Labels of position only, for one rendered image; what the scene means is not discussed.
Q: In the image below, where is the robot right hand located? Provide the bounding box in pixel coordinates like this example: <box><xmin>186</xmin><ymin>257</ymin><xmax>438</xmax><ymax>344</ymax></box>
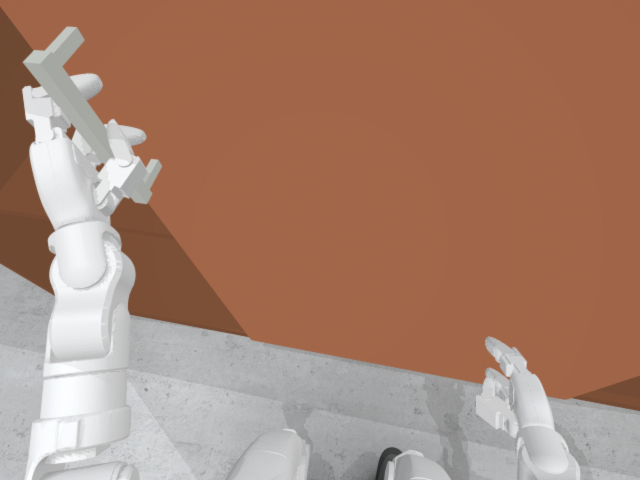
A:
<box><xmin>476</xmin><ymin>337</ymin><xmax>555</xmax><ymax>440</ymax></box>

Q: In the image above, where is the right robot forearm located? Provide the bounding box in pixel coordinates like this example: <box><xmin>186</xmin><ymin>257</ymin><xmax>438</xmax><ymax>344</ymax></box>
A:
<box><xmin>515</xmin><ymin>426</ymin><xmax>580</xmax><ymax>480</ymax></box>

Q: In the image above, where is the handle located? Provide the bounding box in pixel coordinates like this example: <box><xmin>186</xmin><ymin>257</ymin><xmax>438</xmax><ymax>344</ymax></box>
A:
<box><xmin>23</xmin><ymin>27</ymin><xmax>162</xmax><ymax>204</ymax></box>

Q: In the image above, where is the robot left hand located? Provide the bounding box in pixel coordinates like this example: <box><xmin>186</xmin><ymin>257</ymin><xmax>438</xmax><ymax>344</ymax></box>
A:
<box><xmin>22</xmin><ymin>73</ymin><xmax>147</xmax><ymax>231</ymax></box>

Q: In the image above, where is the left robot forearm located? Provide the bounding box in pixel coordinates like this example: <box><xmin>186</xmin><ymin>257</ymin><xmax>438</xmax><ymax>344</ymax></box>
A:
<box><xmin>24</xmin><ymin>220</ymin><xmax>136</xmax><ymax>480</ymax></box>

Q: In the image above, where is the wardrobe door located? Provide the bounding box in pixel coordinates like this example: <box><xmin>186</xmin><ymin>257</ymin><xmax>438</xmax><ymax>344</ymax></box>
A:
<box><xmin>597</xmin><ymin>376</ymin><xmax>640</xmax><ymax>398</ymax></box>
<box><xmin>0</xmin><ymin>0</ymin><xmax>640</xmax><ymax>400</ymax></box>

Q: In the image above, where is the robot left thigh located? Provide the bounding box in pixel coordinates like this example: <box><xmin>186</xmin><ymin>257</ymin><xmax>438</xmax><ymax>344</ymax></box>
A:
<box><xmin>225</xmin><ymin>430</ymin><xmax>310</xmax><ymax>480</ymax></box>

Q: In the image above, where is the right robot shin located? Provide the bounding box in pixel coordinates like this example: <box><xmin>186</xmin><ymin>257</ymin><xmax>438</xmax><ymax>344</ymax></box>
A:
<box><xmin>395</xmin><ymin>450</ymin><xmax>424</xmax><ymax>459</ymax></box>

